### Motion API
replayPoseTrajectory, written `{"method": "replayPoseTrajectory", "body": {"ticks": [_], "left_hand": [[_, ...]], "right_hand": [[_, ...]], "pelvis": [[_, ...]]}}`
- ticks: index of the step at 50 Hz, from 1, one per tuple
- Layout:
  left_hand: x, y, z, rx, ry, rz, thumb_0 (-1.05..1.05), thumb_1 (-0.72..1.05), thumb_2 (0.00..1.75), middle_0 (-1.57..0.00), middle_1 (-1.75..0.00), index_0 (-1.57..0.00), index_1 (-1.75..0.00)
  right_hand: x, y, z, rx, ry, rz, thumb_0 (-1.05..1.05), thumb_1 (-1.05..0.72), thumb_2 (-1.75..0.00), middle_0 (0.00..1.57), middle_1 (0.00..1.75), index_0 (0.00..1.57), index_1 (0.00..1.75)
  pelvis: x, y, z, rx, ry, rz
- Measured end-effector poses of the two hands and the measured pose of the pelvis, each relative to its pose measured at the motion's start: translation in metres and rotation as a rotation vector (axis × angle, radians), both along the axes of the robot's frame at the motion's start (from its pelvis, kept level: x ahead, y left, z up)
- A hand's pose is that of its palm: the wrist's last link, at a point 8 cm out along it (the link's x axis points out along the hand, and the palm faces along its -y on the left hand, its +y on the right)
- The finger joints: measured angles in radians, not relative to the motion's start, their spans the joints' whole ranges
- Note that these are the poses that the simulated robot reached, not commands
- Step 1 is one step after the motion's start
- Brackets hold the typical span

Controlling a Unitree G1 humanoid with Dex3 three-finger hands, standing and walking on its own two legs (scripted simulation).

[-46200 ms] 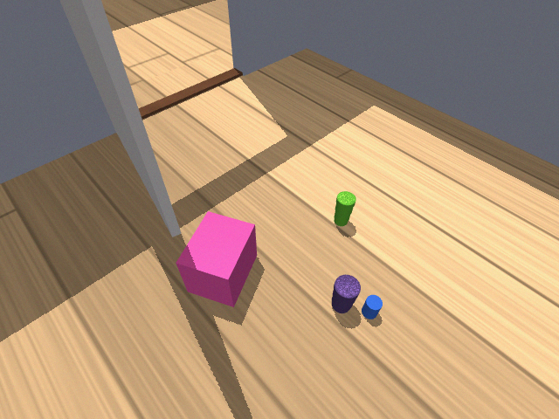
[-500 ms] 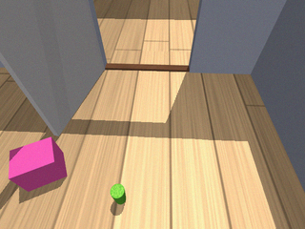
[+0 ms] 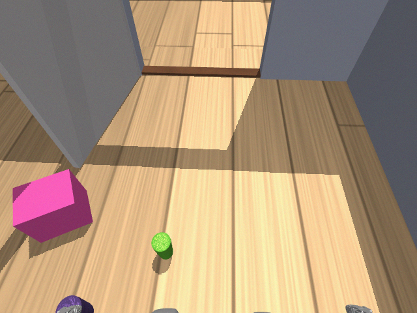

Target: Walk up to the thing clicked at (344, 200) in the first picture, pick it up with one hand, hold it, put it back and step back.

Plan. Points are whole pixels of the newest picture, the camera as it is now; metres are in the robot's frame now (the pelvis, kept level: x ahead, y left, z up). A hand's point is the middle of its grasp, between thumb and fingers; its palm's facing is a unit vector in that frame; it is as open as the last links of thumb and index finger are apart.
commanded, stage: step back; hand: left
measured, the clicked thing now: (163, 247) +0.43 +0.21 -0.69
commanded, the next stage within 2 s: none
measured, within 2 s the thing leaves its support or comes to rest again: neither
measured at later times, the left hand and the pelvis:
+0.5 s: hand out of the picture +0.03 +0.32 -0.18, palm faces -0.09 -0.93 -0.36, open 7.4 cm; pelvis -0.09 +0.06 -0.01, yaw -3 degrees
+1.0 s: hand out of the picture -0.09 +0.32 -0.16, palm faces +0.00 -0.93 -0.37, open 7.4 cm; pelvis -0.23 +0.06 -0.02, yaw +0 degrees
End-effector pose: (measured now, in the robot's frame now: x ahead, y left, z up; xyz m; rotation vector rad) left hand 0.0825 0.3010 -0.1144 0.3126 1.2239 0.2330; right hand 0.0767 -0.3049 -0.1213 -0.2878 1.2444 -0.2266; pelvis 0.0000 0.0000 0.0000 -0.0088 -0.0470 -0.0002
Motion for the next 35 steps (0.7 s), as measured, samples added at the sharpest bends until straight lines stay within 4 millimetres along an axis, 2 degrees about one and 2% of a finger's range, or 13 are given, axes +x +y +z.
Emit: {"method": "replayPoseTrajectory", "body": {"ticks": [5, 9, 14, 19, 25, 32, 35], "left_hand": [[0.004, 0.023, -0.008, 0.021, -0.020, -0.041, 0.00, 0.90, 0.90, -0.21, -0.30, -0.20, -0.30], [0.017, 0.046, -0.024, 0.014, -0.077, -0.053, 0.00, 0.90, 0.90, -0.21, -0.30, -0.20, -0.30], [0.012, 0.055, -0.025, 0.003, -0.092, -0.050, 0.00, 0.90, 0.90, -0.20, -0.30, -0.20, -0.30], [-0.017, 0.057, -0.024, -0.007, -0.045, -0.077, 0.00, 0.90, 0.90, -0.20, -0.30, -0.20, -0.30], [-0.057, 0.058, -0.024, 0.005, 0.009, -0.102, 0.00, 0.90, 0.90, -0.20, -0.30, -0.20, -0.30], [-0.106, 0.050, -0.017, 0.035, -0.007, -0.114, 0.00, 0.90, 0.90, -0.20, -0.30, -0.20, -0.30], [-0.133, 0.045, -0.008, 0.036, -0.008, -0.110, 0.00, 0.90, 0.90, -0.20, -0.30, -0.20, -0.30]], "right_hand": [[-0.016, 0.003, 0.001, -0.046, 0.008, -0.004, 0.01, -0.90, -0.90, 0.20, 0.30, 0.20, 0.30], [-0.042, 0.015, 0.001, -0.101, 0.039, 0.014, 0.00, -0.90, -0.90, 0.20, 0.30, 0.20, 0.30], [-0.073, 0.037, 0.011, -0.106, 0.090, 0.022, 0.01, -0.90, -0.90, 0.20, 0.30, 0.20, 0.30], [-0.081, 0.051, 0.015, -0.104, 0.029, 0.005, 0.01, -0.90, -0.90, 0.20, 0.30, 0.21, 0.30], [-0.090, 0.059, 0.008, -0.075, -0.067, 0.002, 0.01, -0.90, -0.90, 0.20, 0.30, 0.21, 0.30], [-0.119, 0.044, -0.010, -0.038, -0.119, -0.005, 0.01, -0.90, -0.90, 0.20, 0.30, 0.21, 0.30], [-0.136, 0.038, -0.010, -0.029, -0.110, -0.019, 0.01, -0.90, -0.90, 0.20, 0.30, 0.21, 0.30]], "pelvis": [[-0.017, 0.019, -0.009, 0.006, 0.010, 0.002], [-0.031, 0.039, -0.023, 0.000, 0.018, 0.017], [-0.049, 0.049, -0.014, -0.015, 0.022, 0.020], [-0.064, 0.058, -0.010, -0.014, 0.021, -0.018], [-0.091, 0.060, -0.014, -0.008, 0.009, -0.061], [-0.131, 0.048, -0.024, -0.005, -0.003, -0.095], [-0.146, 0.043, -0.020, 0.004, -0.005, -0.083]]}}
